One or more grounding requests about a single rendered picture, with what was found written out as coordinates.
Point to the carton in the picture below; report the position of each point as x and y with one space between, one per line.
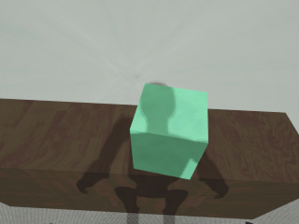
169 131

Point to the pedestal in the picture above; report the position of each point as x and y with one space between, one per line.
78 156

